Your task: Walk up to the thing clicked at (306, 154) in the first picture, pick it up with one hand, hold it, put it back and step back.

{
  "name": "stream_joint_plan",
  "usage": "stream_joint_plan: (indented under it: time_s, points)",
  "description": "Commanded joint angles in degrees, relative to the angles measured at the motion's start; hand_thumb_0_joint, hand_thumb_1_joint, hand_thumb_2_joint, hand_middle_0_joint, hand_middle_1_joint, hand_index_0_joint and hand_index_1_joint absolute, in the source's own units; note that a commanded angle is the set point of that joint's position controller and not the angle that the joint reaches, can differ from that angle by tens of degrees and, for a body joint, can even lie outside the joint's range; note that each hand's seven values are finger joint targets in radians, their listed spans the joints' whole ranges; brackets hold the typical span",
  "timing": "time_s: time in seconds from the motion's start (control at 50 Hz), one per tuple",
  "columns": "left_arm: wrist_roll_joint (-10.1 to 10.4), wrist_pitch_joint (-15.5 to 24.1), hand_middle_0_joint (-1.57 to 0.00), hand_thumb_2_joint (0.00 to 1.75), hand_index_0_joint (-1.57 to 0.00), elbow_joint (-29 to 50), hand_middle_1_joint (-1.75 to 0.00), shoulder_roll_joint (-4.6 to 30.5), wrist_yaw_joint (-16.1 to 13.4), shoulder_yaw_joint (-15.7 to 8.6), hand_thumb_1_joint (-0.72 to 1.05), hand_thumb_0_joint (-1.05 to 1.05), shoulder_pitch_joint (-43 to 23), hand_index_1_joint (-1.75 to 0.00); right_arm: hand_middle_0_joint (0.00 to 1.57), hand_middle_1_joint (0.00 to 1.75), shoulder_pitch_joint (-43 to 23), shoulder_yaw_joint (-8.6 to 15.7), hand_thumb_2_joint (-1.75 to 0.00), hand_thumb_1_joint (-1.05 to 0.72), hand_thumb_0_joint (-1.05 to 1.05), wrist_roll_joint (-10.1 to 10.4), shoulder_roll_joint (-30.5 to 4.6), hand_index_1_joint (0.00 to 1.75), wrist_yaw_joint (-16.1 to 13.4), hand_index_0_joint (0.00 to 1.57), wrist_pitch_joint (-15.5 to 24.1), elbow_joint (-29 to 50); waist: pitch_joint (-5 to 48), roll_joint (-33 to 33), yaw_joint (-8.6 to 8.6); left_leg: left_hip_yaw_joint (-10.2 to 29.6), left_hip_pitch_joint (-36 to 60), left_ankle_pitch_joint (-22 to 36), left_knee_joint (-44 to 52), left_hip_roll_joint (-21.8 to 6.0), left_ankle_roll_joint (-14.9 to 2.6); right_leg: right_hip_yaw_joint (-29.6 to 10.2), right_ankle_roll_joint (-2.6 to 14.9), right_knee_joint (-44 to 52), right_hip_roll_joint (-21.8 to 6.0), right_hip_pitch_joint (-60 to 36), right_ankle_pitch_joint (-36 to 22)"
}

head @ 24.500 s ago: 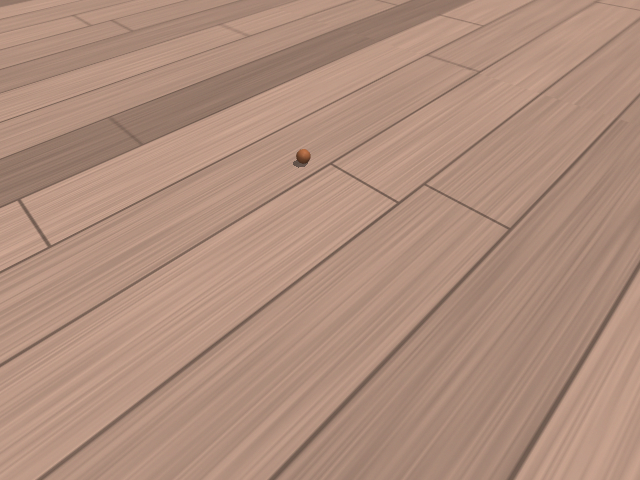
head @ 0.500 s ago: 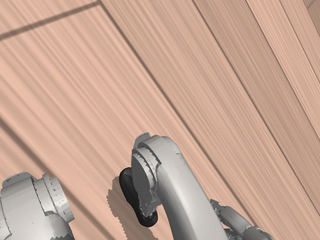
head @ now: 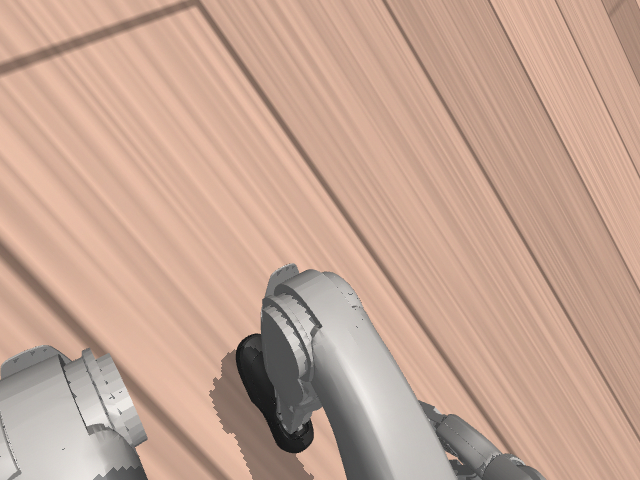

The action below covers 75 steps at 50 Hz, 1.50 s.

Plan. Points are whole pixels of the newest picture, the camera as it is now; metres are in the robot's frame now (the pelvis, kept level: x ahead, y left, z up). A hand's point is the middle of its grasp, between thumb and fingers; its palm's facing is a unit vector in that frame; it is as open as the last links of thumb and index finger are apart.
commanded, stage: close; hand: left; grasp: from above
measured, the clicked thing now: out of the picture +0.45 +0.39 -0.27
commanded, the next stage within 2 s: settle in 1.00 s
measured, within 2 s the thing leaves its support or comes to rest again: leaves its support in 1.30 s
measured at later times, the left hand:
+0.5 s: hand out of the picture +0.44 +0.37 -0.25, palm faces -0.43 -0.18 -0.89, open 10.8 cm
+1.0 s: hand out of the picture +0.44 +0.37 -0.26, palm faces -0.42 -0.17 -0.89, open 9.6 cm
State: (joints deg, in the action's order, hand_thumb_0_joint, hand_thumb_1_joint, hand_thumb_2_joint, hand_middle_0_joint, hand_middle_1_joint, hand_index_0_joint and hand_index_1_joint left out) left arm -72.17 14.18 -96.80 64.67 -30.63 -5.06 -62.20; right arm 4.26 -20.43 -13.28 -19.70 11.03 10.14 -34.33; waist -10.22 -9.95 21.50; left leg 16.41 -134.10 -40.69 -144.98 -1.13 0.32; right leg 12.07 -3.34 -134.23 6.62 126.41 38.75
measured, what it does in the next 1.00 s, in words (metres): stands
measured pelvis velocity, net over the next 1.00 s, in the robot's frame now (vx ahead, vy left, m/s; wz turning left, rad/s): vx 0.00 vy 0.00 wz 0.00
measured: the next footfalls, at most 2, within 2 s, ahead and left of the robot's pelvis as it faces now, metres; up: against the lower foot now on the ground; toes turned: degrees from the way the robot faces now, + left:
none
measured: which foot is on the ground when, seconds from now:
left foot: down 0.00-1.00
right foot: down 0.00-1.00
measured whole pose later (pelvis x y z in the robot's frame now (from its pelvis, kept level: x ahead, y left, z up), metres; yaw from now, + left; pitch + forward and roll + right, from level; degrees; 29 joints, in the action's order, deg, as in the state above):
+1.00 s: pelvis +0.00 +0.00 +0.00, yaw +0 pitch +27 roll -16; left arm -72.5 14.5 -96.6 65.0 -31.7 -5.4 -62.0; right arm 4.0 -20.6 -13.9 -20.0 11.0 10.9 -34.6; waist -11.0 -10.6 21.4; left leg 16.7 -133.8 -40.7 -145.2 -1.3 0.4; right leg 12.3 -3.4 -134.4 6.6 126.3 38.5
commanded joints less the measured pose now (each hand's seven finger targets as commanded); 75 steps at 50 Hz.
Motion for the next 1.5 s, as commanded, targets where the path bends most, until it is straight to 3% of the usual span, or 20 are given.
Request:
stream_joint_plan:
  time_s: [0.0,0.08,0.2,0.36,0.4,0.48,0.6,0.64,0.72,0.8,0.82,0.94,1.0,1.02,1.08,1.12,1.16,1.2,1.34,1.48]
  points:
    - [0.77,0.5,-0.23,0.76,-0.27,7.64,-0.97,13.29,-2.1,-0.28,-0.2,0.0,-13.3,-0.93,0.2,0.3,10.33,5.83,-0.9,-0.89,0.0,0.26,-19.19,0.3,-0.95,0.2,-0.33,-0.76,35.89,33.73,2.37,-5.62,29.82,13.82,14.59,-2.95,-0.65,4.41,4.33,11.34,1.23,-20.28,-16.01]
    - [0.84,-0.1,-0.23,0.74,-0.28,3.16,-0.96,12.62,-1.83,-0.06,-0.2,0.0,-9.69,-0.91,0.2,0.3,10.11,5.81,-0.9,-0.89,0.0,0.38,-19.71,0.3,-0.75,0.2,-0.07,-1.32,34.6,32.62,2.45,-4.61,30.35,13.78,14.87,-3.13,-0.41,4.94,4.45,10.62,1.07,-18.25,-15.21]
    - [0.47,0.28,-0.3,0.75,-0.34,8.36,-0.95,14.26,-2.18,-1.36,-0.11,0.0,-12.55,-0.9,0.2,0.3,10.2,5.97,-0.9,-0.89,0.0,0.32,-19.84,0.3,-0.73,0.2,0.1,-0.81,36.31,35.06,1.94,-4.96,31.49,15.17,14.49,-3.08,-0.24,4.7,4.52,10.31,0.98,-18.59,-16.02]
    - [0.8,-0.16,-0.35,0.7,-0.4,5.02,-0.94,13.69,-2.24,-0.94,-0.02,0.0,-10.55,-0.89,0.2,0.3,10.23,5.88,-0.9,-0.89,0.0,0.1,-19.67,0.3,-0.94,0.2,-0.21,-1.12,35.56,33.41,2.2,-5.04,30.06,13.8,14.69,-3.18,-0.5,4.75,4.36,10.96,1.28,-19.7,-15.55]
    - [1.1,0.6,-0.38,0.69,-0.43,10.76,-0.93,13.5,-2.19,-0.8,0.02,0.0,-15.19,-0.87,0.2,0.3,10.49,5.97,-0.9,-0.89,0.0,0.04,-19.68,0.3,-0.87,0.2,-0.11,-0.88,36.9,35.58,2.44,-4.42,31.91,15.14,14.94,-3.11,-0.06,5.2,4.54,10.27,0.83,-18.89,-16.48]
    - [0.81,-0.13,-0.41,0.68,-0.47,1.4,-0.92,12.05,-2.32,-0.45,0.07,0.0,-7.18,-0.86,0.2,0.3,9.91,5.85,-0.9,-0.89,0.0,0.36,-19.75,0.3,-0.8,0.2,-0.28,-1.61,34.14,33.43,2.25,-4.38,30.96,15.08,15.07,-3.3,-0.16,5.26,4.38,10.22,1.1,-18.36,-16.03]
    - [1.08,0.72,-0.48,0.66,-0.53,8.95,-0.89,14.0,-3.11,-1.5,0.15,0.0,-12.93,-0.83,0.2,0.3,8.78,5.89,-0.9,-0.89,0.0,0.05,-19.69,0.3,-0.74,0.2,-0.02,-0.26,36.83,34.7,1.5,-4.76,31.02,13.96,14.88,-3.19,-0.21,5.14,4.49,10.36,1.04,-18.9,-15.67]
    - [0.85,0.4,-0.5,0.66,-0.55,4.21,-0.89,12.71,-3.29,-1.23,0.18,0.0,-10.37,-0.83,0.2,0.3,9.83,5.79,-0.9,-0.89,0.0,-0.11,-19.79,0.3,-0.67,0.2,0.09,-1.28,34.11,32.41,2.65,-5.07,28.04,12.85,14.38,-3.07,-0.51,5.02,4.3,10.71,1.17,-18.96,-15.04]
    - [0.7,0.91,-0.56,0.65,-0.62,8.58,-0.88,14.14,-3.27,-1.3,0.27,0.0,-13.34,-0.82,0.2,0.3,9.85,5.77,-0.9,-0.89,0.0,-0.14,-19.76,0.3,-0.9,0.2,0.36,-0.83,35.63,34.22,2.07,-5.12,30.21,13.55,14.48,-3.04,-0.42,4.87,4.3,10.68,0.96,-19.3,-15.51]
    - [0.68,0.56,-0.6,0.67,-0.65,3.48,-0.88,13.83,-3.62,-1.38,0.3,0.0,-10.08,-0.82,0.2,0.3,9.74,5.59,-0.9,-0.89,0.0,-0.49,-19.93,0.3,-1.07,0.2,0.12,-1.48,35.91,33.12,2.47,-4.69,31.0,14.14,14.7,-3.38,-0.39,5.22,4.19,10.92,1.27,-20.32,-16.09]
    - [0.3,0.75,-0.62,0.67,-0.67,7.16,-0.87,13.25,-3.31,-0.14,0.33,0.0,-12.38,-0.82,0.2,0.3,10.17,5.73,-0.9,-0.89,0.0,-0.28,-19.91,0.3,-0.87,0.2,0.36,-1.03,35.48,33.92,2.71,-5.07,30.21,14.49,14.3,-3.09,-0.49,4.95,4.24,10.69,1.25,-19.74,-16.37]
    - [1.04,0.21,-0.69,0.68,-0.74,9.11,-0.86,14.6,-3.32,-1.54,0.42,0.0,-13.33,-0.8,0.2,0.3,10.23,5.79,-0.9,-0.89,0.0,-0.04,-20.08,0.3,-0.71,0.2,0.63,-1.14,37.27,35.24,1.96,-4.71,31.75,15.82,14.61,-3.15,-0.11,5.15,4.3,10.21,0.93,-19.25,-16.95]
    - [0.94,-0.35,-0.72,0.68,-0.77,3.11,-0.85,13.03,-3.23,-0.75,0.45,0.0,-9.63,-0.8,0.2,0.3,9.93,5.8,-0.9,-0.89,0.0,-0.16,-19.99,0.3,-0.95,0.2,0.34,-1.44,33.34,31.55,2.7,-5.44,27.68,11.58,14.62,-3.15,-0.7,4.74,4.15,11.88,1.37,-19.69,-14.46]
    - [1.19,0.13,-0.73,0.67,-0.78,8.74,-0.86,13.56,-3.09,-0.47,0.47,0.0,-13.68,-0.8,0.2,0.3,9.89,5.78,-0.9,-0.89,0.0,0.08,-19.82,0.3,-0.86,0.2,0.55,-0.89,34.38,33.82,2.3,-5.41,28.81,12.64,14.76,-3.0,-0.43,4.71,4.33,11.18,1.12,-19.44,-15.18]
    - [1.12,-0.25,-0.75,0.66,-0.8,9.4,-0.85,14.44,-2.88,-1.56,0.49,0.0,-12.79,-0.79,0.2,0.3,9.92,5.94,-0.9,-0.89,0.0,-0.09,-19.96,0.3,-0.61,0.2,0.79,-1.0,38.29,36.21,1.28,-4.56,33.06,16.19,15.03,-3.19,0.08,5.19,4.49,10.0,0.77,-19.5,-17.14]
    - [0.8,-0.84,-0.75,0.67,-0.81,3.52,-0.88,12.79,-2.4,-0.88,0.44,0.0,-9.07,-0.81,0.2,0.3,10.35,6.25,-0.9,-0.91,0.0,0.26,-20.16,0.3,-0.43,0.2,0.61,-1.8,34.74,34.44,2.41,-4.21,31.6,15.29,14.97,-3.27,0.03,5.33,4.46,9.79,0.95,-17.27,-15.82]
    - [1.1,-0.54,-0.77,0.69,-0.84,8.33,-0.89,14.01,-2.16,-1.53,0.47,0.0,-12.98,-0.82,0.2,0.3,10.65,6.35,-0.9,-0.91,0.0,0.28,-20.38,0.3,-0.54,0.2,0.45,-1.11,35.04,35.22,2.49,-4.51,30.87,14.48,14.98,-3.13,0.03,5.03,4.59,10.39,0.79,-17.81,-15.52]
    - [1.2,-0.49,-0.82,0.72,-0.88,12.82,-0.89,14.69,-1.58,-1.04,0.5,0.0,-15.19,-0.83,0.2,0.3,9.23,6.17,-0.9,-0.91,0.0,0.35,-19.35,0.3,-0.57,0.2,0.52,-0.28,39.21,38.52,0.84,-5.28,33.54,15.46,15.29,-3.11,0.07,4.49,4.73,10.6,0.84,-19.53,-16.65]
    - [2.17,-2.09,-0.85,0.72,-0.92,15.32,-0.9,13.21,0.86,-1.85,0.57,0.0,-12.12,-0.83,0.2,0.3,10.69,7.67,-0.9,-0.91,0.0,1.07,-18.96,0.3,-0.22,0.2,-0.05,-1.1,41.35,39.02,-0.4,-6.03,33.85,18.28,15.27,-2.76,0.1,4.08,4.9,10.59,0.61,-19.73,-18.18]
    - [3.13,-3.53,-0.84,0.72,-0.9,19.62,-0.89,9.84,3.98,-1.8,0.55,0.0,-11.48,-0.82,0.2,0.3,11.14,9.89,-0.9,-0.9,0.0,2.37,-17.72,0.3,-0.21,0.2,-1.98,-1.16,42.87,36.98,-1.85,-6.78,31.23,14.46,16.66,-2.18,-0.36,3.31,5.07,11.49,0.45,-18.03,-15.74]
